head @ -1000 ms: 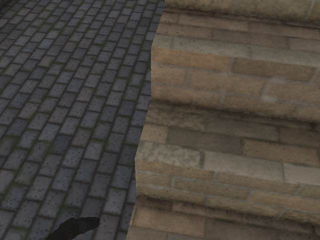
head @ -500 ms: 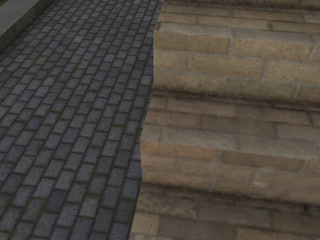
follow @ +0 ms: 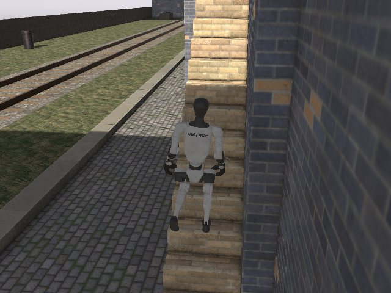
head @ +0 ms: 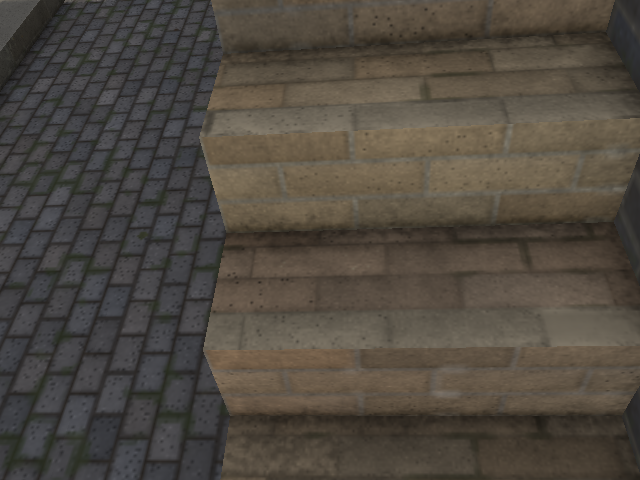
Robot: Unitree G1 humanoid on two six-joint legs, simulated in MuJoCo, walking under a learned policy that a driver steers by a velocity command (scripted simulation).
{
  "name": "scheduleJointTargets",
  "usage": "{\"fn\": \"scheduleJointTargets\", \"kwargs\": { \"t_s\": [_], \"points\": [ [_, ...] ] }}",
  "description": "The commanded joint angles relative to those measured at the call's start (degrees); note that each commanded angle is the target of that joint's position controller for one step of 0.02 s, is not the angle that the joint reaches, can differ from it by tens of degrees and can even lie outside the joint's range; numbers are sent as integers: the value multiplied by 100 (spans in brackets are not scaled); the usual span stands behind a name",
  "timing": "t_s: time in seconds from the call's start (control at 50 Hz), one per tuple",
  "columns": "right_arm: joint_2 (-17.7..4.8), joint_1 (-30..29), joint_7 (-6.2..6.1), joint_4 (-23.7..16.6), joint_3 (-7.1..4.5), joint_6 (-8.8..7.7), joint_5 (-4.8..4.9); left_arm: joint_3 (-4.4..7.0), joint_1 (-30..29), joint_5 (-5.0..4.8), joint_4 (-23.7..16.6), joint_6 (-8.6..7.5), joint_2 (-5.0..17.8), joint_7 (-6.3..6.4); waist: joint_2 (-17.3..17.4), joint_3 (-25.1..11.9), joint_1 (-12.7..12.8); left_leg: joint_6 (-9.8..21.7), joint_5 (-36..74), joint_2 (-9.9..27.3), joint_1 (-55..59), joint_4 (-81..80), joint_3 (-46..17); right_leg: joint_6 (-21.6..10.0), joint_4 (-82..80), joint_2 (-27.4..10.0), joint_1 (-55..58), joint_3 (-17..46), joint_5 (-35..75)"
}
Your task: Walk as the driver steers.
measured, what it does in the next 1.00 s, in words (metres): goes down, backwards: left foot 0.21 m lower, then right foot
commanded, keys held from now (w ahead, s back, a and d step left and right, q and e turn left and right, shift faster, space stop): w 1.00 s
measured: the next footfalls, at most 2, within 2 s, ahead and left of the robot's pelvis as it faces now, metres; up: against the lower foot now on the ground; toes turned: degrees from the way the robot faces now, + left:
left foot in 0.32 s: -0.04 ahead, +0.18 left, -0.21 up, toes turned +5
right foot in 0.58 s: -0.09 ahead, -0.06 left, -0.21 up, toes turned +2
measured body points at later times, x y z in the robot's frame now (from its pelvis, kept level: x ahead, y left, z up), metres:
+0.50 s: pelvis -0.08 +0.04 -0.12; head -0.09 +0.04 +0.33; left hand +0.11 +0.27 -0.21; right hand +0.03 -0.20 -0.21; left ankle -0.08 +0.16 -0.84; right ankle -0.15 -0.08 -0.60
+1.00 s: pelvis -0.13 +0.00 -0.10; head -0.11 -0.01 +0.35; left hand +0.00 +0.22 -0.23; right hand -0.09 -0.23 -0.25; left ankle -0.08 +0.16 -0.84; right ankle -0.13 -0.06 -0.84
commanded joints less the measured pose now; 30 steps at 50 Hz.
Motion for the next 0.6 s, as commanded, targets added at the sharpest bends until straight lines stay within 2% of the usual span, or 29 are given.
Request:
{"fn": "scheduleJointTargets", "kwargs": {
  "t_s": [0.02, 0.04, 0.06, 0.1, 0.12, 0.14, 0.16, 0.18, 0.2, 0.22, 0.24, 0.26, 0.28, 0.3, 0.32, 0.34, 0.36, 0.38, 0.4, 0.42, 0.44, 0.46, 0.48, 0.5, 0.52, 0.54, 0.56, 0.58, 0.6],
  "points": [
    [-45, 1190, -77, 213, -21, 213, 79, 53, -1390, 72, -791, -178, 514, 41, -935, -83, -554, -21, -434, 115, 351, -460, 495, -696, -2449, -771, -521, 1648, -2524],
    [-106, 977, -136, 68, -49, 282, 26, 66, -1272, 81, -916, -114, 488, 79, -1145, -42, -320, -105, -973, 208, 114, -590, 394, -832, -2751, -1102, -235, 2108, -2588],
    [-78, 909, -198, 8, -52, 351, -11, 100, -1266, 71, -959, -56, 511, 104, -1249, -85, -223, -118, -995, 305, 103, -648, 455, -923, -2788, -1155, -109, 2313, -2668],
    [-69, 920, -175, -101, -113, 407, 0, 138, -1561, 8, -1225, 35, 545, 207, -1642, -219, -263, -43, -1138, 592, 323, -844, 572, -963, -2881, -1363, -106, 2458, -2729],
    [-151, 988, -182, -134, -136, 432, -22, 169, -1515, 20, -1296, 51, 580, 283, -1573, -322, -206, 1, -1337, 675, 534, -1046, 634, -973, -2894, -1534, -96, 2630, -2962],
    [-186, 1033, -182, -160, -159, 452, 0, 210, -1491, 56, -1340, 74, 654, 319, -1480, -403, -170, 119, -1558, 779, 752, -1494, 728, -943, -2911, -1608, -77, 2692, -3034],
    [-292, 1548, -95, 137, -180, 423, -26, 224, -1897, -32, -1377, -11, 700, 354, -1030, -567, -467, 360, -274, 836, 1876, -1983, 1047, -611, -2421, -1270, -793, 2175, -2896],
    [-173, 2043, -51, 297, -148, 404, 17, 191, -2081, -55, -1384, -85, 689, 369, -1173, -462, -709, 579, -531, 983, 2160, -3141, 1149, -389, -2330, -1246, -890, 1809, -2891],
    [-172, 2352, -14, 382, -130, 382, 18, 242, -1862, -39, -1331, -100, 693, 413, -1343, -348, -579, 861, -965, 1160, 2243, -4405, 1291, -262, -2298, -1311, -589, 1691, -2968],
    [-211, 2238, 19, 428, -132, 363, 22, 297, -1499, -58, -1261, -52, 685, 466, -1445, -319, -263, 1156, -1061, 1337, 2391, -5659, 1417, -166, -2129, -1279, -200, 1691, -2971],
    [-143, 1939, 42, 382, -97, 318, 6, 378, -1407, -100, -1207, 86, 706, 469, -1272, -257, -64, 1340, -436, 1387, 2639, -6732, 1662, -57, -1787, -986, 91, 1587, -2731],
    [-148, 1879, 102, 373, -81, 278, 48, 433, -1304, -172, -1216, 200, 687, 518, -1183, -155, 80, 1556, 142, 1551, 2803, -7728, 1756, -34, -1307, -856, 199, 1489, -2490],
    [-217, 1654, 162, 368, -79, 268, 111, 474, -998, -175, -1173, 333, 632, 579, -780, -97, 323, 1666, -169, 1560, 2863, -8448, 1836, -64, -835, -675, 356, 1351, -2330],
    [-201, 1398, 252, 239, -47, 233, 125, 499, -737, -242, -1050, 455, 483, 584, 4, -154, 432, 1829, -857, 1465, 2640, -8479, 1645, -104, 629, -164, 431, 932, -2390],
    [-9, 978, 364, -88, 92, 81, -43, 487, -740, -395, -950, 472, 28, 544, 1396, -246, 449, 1905, -719, 1551, 1948, -8157, 1241, 63, 3397, 497, 669, -218, -1405],
    [-202, 412, 436, -429, 176, -53, -159, 483, -746, -441, -1057, 429, -207, 461, 1545, -348, 820, 1839, 1471, 1868, 1983, -6984, 467, 366, 5688, 882, -267, -267, -1107],
    [-1040, 764, 424, -546, -104, -175, -227, 469, -775, -355, -1267, 318, -167, 456, 2121, -587, 503, 2337, 665, 2574, 1861, -8168, -547, 706, 6851, 1127, -556, -10, -1151],
    [-1481, 653, 357, -477, -250, -179, -46, 301, -1207, -206, -1563, 211, -329, 473, 2521, 509, 557, 2609, -3062, 3082, 788, -9918, -1480, 811, 7144, 855, -839, 113, -759],
    [-1224, -352, 194, -890, -163, -242, 150, 455, -1821, -250, -1944, 292, 281, 562, 1963, 1305, 824, 2429, -2860, 3113, 579, -9739, -1313, 865, 7558, 633, -1162, 659, -574],
    [-1120, -494, 52, -997, -156, -310, 162, 472, -1644, -190, -1743, 267, 754, 349, 558, 1137, 509, 1987, -2109, 2688, 1993, -8939, -704, 917, 6512, 800, -1750, 899, 452],
    [-1249, 46, -168, -963, -205, -452, 84, 487, -1290, -102, -1630, 223, 799, 172, -22, 353, 302, 1964, -1324, 2942, 3279, -8428, -1019, 821, 5353, 671, -1420, 1331, 1071],
    [-1374, 617, -354, -652, -269, -596, 184, 504, -837, 52, -1391, 173, 837, -60, -507, -311, 269, 1828, -1363, 2927, 4247, -8277, -802, 797, 4139, 710, -869, 1163, 1653],
    [-1312, 600, -464, -574, -269, -706, 255, 429, -654, 105, -1178, 143, 601, -211, -726, -586, 317, 1644, -1465, 2797, 4315, -8178, -598, 819, 2683, 696, -26, 1105, 2118],
    [-1182, 209, -492, -575, -228, -705, 266, 339, -422, 102, -1123, 136, 450, -350, -363, -603, 608, 1135, -1946, 2370, 4217, -8061, -29, 772, -29, 439, 826, 722, 2147],
    [-990, 134, -521, -535, -175, -586, 273, 285, -457, 40, -1065, 214, 287, -402, 331, -523, 597, 979, -2109, 2040, 3881, -8111, 541, 626, -2116, 461, 1775, 39, 1177],
    [-904, 329, -554, -635, -172, -344, 232, 247, -692, 57, -975, 311, 235, -305, 955, -97, 261, 1167, -2080, 1914, 4201, -8099, 346, 574, -3550, 620, 1697, -370, -39],
    [-813, 562, -625, -746, -160, -142, 187, 186, -294, 42, -659, 323, 107, -255, 1615, -112, 201, 1255, -1435, 2058, 4399, -8069, -220, 438, -4906, 187, 2315, 153, 82],
    [-15, 1220, -511, -331, 13, -228, 338, -73, -424, 43, -303, 223, -213, -264, 827, -98, -377, 1220, 24, 2374, 4493, -8158, -271, 461, -5743, 649, 2716, -349, 389],
    [-370, 1562, -386, -259, -165, -408, 366, 14, 29, 16, -314, 54, 258, -266, -22, 245, -397, 730, 639, 2226, 3681, -7234, 106, 265, -5293, -193, 3274, 1141, 3835]
  ]
}}
Velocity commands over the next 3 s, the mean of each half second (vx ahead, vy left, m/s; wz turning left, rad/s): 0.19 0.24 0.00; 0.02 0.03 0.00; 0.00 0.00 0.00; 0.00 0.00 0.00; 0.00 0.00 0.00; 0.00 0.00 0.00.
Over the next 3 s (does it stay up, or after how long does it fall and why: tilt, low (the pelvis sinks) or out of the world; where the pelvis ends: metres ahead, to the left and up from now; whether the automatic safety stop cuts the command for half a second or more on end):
stays up -0.12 0.06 -0.09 its command is cut before an obstacle from the start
